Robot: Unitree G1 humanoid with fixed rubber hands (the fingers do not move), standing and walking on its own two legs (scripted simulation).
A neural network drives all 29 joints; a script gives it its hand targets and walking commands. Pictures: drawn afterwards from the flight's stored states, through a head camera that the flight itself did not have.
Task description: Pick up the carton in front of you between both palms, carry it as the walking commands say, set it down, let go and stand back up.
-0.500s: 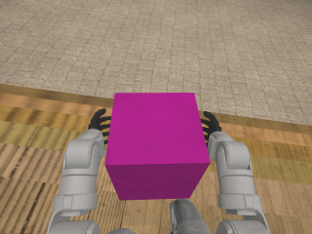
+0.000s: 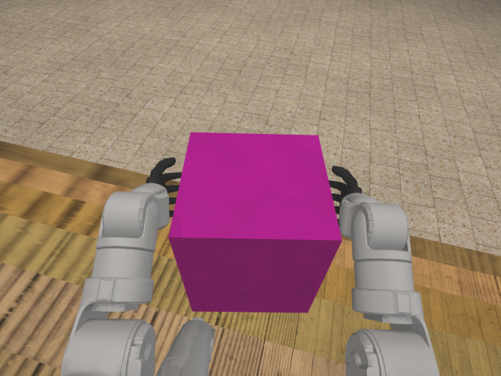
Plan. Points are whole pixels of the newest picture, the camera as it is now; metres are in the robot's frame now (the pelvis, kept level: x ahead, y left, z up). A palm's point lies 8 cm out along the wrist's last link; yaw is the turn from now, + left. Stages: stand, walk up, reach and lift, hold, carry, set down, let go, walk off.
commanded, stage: carry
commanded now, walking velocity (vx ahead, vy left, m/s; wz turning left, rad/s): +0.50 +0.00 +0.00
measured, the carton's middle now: (252, 227) +0.34 +0.03 +0.03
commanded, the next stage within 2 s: none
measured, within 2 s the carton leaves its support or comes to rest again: neither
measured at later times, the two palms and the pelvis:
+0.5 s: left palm (216, 146) +0.69 +0.15 -0.12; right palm (322, 163) +0.66 -0.15 -0.12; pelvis +0.34 +0.05 -0.18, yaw -2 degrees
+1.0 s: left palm (224, 123) +1.02 +0.17 -0.29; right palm (299, 131) +1.02 -0.13 -0.30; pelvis +0.68 +0.01 -0.38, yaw -2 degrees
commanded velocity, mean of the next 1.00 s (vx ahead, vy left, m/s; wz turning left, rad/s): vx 0.50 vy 0.00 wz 0.00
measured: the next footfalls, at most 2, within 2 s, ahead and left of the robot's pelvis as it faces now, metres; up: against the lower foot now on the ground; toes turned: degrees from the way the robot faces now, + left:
left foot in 0.24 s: +0.30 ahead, +0.08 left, -0.18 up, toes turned -3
right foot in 0.68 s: +0.59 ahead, -0.04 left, -0.35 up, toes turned +0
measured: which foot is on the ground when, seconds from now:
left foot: up 0.00-0.22, down 0.24-0.68, up 0.70-1.00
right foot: down 0.00-0.24, up 0.26-0.66, down 0.68-1.00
